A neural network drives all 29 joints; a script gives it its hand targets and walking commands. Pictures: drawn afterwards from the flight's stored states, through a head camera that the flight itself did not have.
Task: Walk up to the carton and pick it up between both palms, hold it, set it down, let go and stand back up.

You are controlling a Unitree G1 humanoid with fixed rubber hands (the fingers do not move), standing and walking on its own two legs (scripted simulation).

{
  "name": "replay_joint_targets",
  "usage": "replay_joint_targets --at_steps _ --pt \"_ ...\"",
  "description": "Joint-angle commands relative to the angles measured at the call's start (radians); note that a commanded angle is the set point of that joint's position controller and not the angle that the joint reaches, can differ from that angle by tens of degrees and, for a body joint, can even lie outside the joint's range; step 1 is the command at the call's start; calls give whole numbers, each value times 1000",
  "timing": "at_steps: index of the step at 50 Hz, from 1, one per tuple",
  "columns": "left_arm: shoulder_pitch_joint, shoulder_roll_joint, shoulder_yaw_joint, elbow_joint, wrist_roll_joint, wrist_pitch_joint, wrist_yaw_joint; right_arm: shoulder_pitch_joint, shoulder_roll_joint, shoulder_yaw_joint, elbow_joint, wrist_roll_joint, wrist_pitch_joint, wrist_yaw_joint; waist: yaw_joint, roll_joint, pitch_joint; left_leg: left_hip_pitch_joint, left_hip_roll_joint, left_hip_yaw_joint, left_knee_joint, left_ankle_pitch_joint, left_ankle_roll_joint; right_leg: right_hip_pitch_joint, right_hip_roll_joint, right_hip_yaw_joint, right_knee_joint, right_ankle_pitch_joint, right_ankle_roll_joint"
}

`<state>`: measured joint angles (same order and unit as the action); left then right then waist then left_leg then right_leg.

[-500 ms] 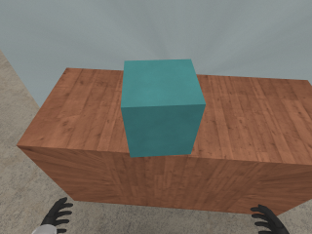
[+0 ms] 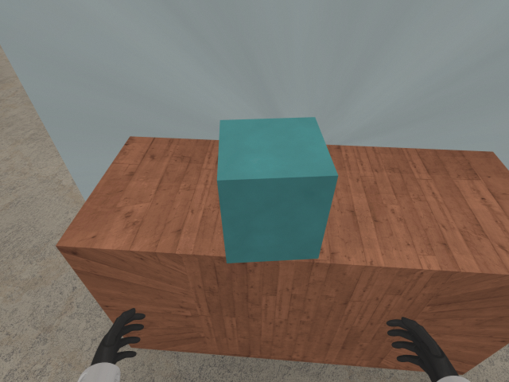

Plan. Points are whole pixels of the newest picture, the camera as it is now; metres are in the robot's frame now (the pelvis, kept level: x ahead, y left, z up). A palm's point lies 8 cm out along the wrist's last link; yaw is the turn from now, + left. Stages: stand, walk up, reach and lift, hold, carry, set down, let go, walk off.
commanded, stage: reach and lift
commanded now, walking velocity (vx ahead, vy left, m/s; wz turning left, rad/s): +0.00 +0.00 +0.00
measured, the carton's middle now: (270, 191) +0.51 -0.01 +0.01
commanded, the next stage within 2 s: none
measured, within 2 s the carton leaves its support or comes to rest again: neither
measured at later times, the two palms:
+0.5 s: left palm (131, 308) +0.25 +0.23 -0.02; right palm (419, 309) +0.24 -0.24 +0.01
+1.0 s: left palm (141, 290) +0.27 +0.21 +0.01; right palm (411, 294) +0.27 -0.23 +0.01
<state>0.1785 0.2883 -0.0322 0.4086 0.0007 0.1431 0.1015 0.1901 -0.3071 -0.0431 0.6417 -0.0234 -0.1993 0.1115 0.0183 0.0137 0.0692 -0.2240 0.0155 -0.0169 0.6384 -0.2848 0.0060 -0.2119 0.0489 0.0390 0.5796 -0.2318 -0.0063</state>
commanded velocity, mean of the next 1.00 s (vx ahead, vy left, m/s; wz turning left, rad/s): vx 0.00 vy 0.00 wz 0.00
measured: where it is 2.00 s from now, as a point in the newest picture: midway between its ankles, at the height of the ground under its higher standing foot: outside the picture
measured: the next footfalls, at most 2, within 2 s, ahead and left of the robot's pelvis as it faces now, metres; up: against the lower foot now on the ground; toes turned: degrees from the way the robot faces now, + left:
none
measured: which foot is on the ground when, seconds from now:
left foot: down 0.00-1.00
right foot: down 0.00-1.00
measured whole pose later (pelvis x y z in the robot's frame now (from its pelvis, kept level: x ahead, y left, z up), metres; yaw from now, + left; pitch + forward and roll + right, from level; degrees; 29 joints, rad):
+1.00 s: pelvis +0.07 +0.01 +0.01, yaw +0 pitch -3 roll -1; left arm 0.23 0.24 -0.12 0.23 -0.06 -0.18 0.14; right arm 0.22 -0.29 -0.04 0.44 0.21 -0.33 0.11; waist 0.02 0.01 0.06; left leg -0.15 0.01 -0.02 0.50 -0.30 0.00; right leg -0.13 0.03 0.04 0.43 -0.25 0.00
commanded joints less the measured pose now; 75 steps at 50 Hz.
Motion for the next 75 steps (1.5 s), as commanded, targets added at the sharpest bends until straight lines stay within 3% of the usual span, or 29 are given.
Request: replay_joint_targets --at_steps 1,3,4,5,6,10,11,14,15,17,19,25,26,29,31,34,36,38,40,43,50,54,56,62,67,71,73,74,75 --pt "-251 11 25 -119 -104 -97 32 -192 -80 -118 -298 108 2 -5 -1 -41 -85 -339 50 36 -412 -364 65 278 -2 -12 -123 -219 12" --pt "-300 32 26 -144 -158 -122 25 -226 -35 -88 -370 109 2 -14 3 -164 -101 -160 -9 63 -311 -250 32 78 -72 50 -216 -396 -15" --pt "-279 45 41 -138 -174 -129 15 -195 -2 -72 -405 123 1 -24 10 -260 -102 1 -60 87 -233 -145 15 -83 -134 95 -296 -483 -38" --pt "-263 64 74 -164 -181 -136 5 -136 18 -41 -447 147 3 -40 8 -317 -121 173 -97 79 -130 -28 13 -240 -198 147 -361 -555 -64" --pt "-274 61 85 -154 -178 -143 -7 -121 27 -28 -459 151 4 -51 9 -340 -108 236 -107 73 -118 14 9 -297 -204 148 -384 -530 -63" --pt "-253 53 88 -220 -190 -181 -3 -101 41 -23 -486 180 3 -60 39 -210 -123 198 -89 72 -200 -1 -5 -207 -169 110 -367 -437 -48" --pt "-245 45 88 -214 -186 -186 5 -106 37 -19 -473 191 6 -57 47 -143 -119 158 -76 75 -240 -40 -11 -154 -151 94 -346 -403 -43" --pt "-227 7 44 -229 -169 -204 29 -114 10 -16 -418 215 -2 -24 51 -33 -115 155 -37 45 -300 -135 -14 -150 -107 22 -292 -327 -42" --pt "-223 -8 17 -261 -176 -218 40 -128 1 -28 -409 221 -9 -16 48 39 -141 85 -2 23 -367 -180 -11 -64 -58 -19 -239 -229 -23" --pt "-197 -45 -22 -300 -147 -242 61 -123 -11 -27 -352 253 -27 0 42 146 -132 15 29 -10 -414 -182 -23 30 -22 -45 -185 -105 -20" --pt "-143 -81 -53 -350 -132 -259 73 -97 -22 -29 -337 281 -56 11 30 169 -163 64 30 -21 -389 -49 -45 49 -11 -53 -176 6 -34" --pt "1 -89 -68 -358 -132 -338 58 3 -40 -19 -342 326 -161 10 1 76 -277 260 -4 3 -244 416 -84 40 -10 -46 -220 210 -54" --pt "45 -98 -61 -346 -136 -360 49 46 -33 10 -354 337 -181 6 10 62 -291 279 -8 12 -228 502 -86 55 -7 -45 -213 268 -53" --pt "85 -102 -61 -355 -118 -407 32 75 -55 16 -346 338 -232 -4 -3 25 -305 302 -12 1 -213 643 -93 84 2 -47 -209 367 -49" --pt "116 -99 -70 -390 -133 -422 33 77 -94 24 -360 361 -249 -3 11 24 -305 307 -12 1 -217 696 -99 93 8 -42 -215 387 -48" --pt "118 -85 -65 -367 -138 -433 13 80 -108 22 -382 351 -257 -14 1 -33 -277 314 -17 -5 -220 695 -97 112 6 -33 -221 463 -39" --pt "48 -64 -61 -406 -159 -440 24 28 -111 31 -417 361 -254 -18 8 -12 -291 281 -19 -4 -223 656 -97 123 -5 -21 -223 435 -40" --pt "20 -79 -76 -392 -177 -433 27 -14 -121 17 -422 356 -243 -14 2 -33 -248 262 -15 -4 -242 598 -95 100 -2 -28 -231 389 -39" --pt "-25 -79 -84 -429 -184 -430 37 -39 -115 19 -428 358 -228 -10 2 2 -263 247 -17 -3 -248 530 -92 85 -8 -17 -235 347 -45" --pt "-84 -72 -88 -428 -213 -405 48 -103 -122 18 -478 361 -202 -15 4 -28 -263 219 -19 2 -257 492 -84 95 -7 -21 -231 350 -40" --pt "-249 -79 -95 -459 -241 -291 81 -274 -129 -14 -543 353 -99 -13 18 -6 -262 162 -3 11 -309 284 -63 60 -10 -10 -246 168 -55" --pt "-328 -76 -55 -407 -240 -192 81 -342 -139 -24 -539 331 -17 -28 8 -63 -222 123 -5 23 -345 183 -42 62 -12 -7 -266 117 -43" --pt "-371 -73 -32 -394 -229 -145 83 -381 -134 -28 -511 325 20 -37 10 -35 -221 122 -9 33 -351 190 -50 79 -20 -11 -260 123 -39" --pt "-476 -54 46 -440 -215 -39 76 -482 -140 -27 -518 327 106 -64 24 -51 -278 138 -11 40 -349 262 -43 134 -20 2 -261 207 -16" --pt "-691 -31 80 -401 -217 10 65 -682 -150 -44 -464 321 162 -75 22 -28 -310 97 -14 48 -345 234 -43 111 -23 3 -248 184 -10" --pt "-666 -25 92 -429 -219 36 48 -657 -165 -37 -464 353 185 -90 7 -21 -361 143 -16 40 -316 335 -48 156 -18 3 -241 299 -8" --pt "-718 -13 121 -345 -206 70 33 -719 -161 -23 -422 347 205 -99 14 -20 -345 134 -17 47 -320 328 -47 158 -16 -1 -247 296 -5" --pt "-764 -24 99 -323 -210 82 31 -771 -172 -48 -370 345 220 -97 -2 0 -326 124 -11 40 -327 290 -52 121 -13 -6 -253 245 -8" --pt "-770 -4 122 -312 -205 89 28 -777 -189 -45 -375 348 228 -97 16 -13 -325 114 -10 37 -332 295 -47 130 -14 -3 -253 243 -6"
